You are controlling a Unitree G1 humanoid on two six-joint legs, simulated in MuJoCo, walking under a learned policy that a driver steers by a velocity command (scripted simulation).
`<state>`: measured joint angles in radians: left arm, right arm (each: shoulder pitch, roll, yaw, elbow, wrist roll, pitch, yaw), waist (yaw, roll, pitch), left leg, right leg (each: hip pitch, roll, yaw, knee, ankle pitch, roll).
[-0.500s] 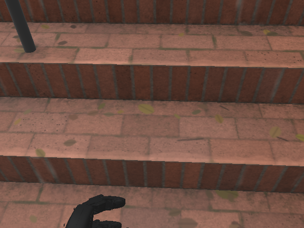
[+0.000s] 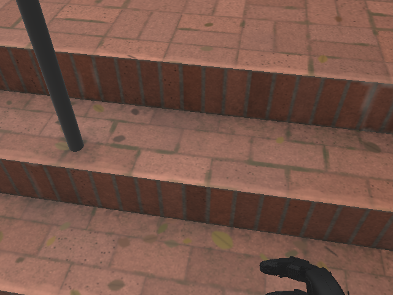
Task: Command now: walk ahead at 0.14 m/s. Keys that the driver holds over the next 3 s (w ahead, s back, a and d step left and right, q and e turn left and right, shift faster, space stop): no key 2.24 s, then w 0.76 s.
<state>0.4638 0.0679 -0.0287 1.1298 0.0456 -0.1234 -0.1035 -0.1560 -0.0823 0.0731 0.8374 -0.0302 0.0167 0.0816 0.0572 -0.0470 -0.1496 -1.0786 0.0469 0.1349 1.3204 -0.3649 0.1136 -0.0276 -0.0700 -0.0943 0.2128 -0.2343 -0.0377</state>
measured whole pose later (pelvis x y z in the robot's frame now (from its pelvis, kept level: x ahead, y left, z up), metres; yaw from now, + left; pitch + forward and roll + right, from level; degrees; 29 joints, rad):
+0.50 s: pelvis +0.10 +0.02 +0.13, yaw -1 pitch +0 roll +2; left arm 0.22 0.20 0.05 1.01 0.01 -0.06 -0.04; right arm 0.03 -0.17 -0.02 0.91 0.00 -0.12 0.12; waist 0.05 -0.03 -0.04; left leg -0.42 -0.02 0.16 0.69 -0.28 0.07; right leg -0.42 -0.08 0.01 0.75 -0.38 0.03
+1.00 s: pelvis +0.12 +0.00 +0.15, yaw +0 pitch +1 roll -1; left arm 0.09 0.17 0.04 0.96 0.00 -0.08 -0.06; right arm 0.14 -0.16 -0.03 0.98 0.00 -0.11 0.07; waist 0.00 0.02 -0.01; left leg -0.36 0.04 0.10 0.58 -0.25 0.02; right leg -0.32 -0.01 -0.04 0.57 -0.27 -0.01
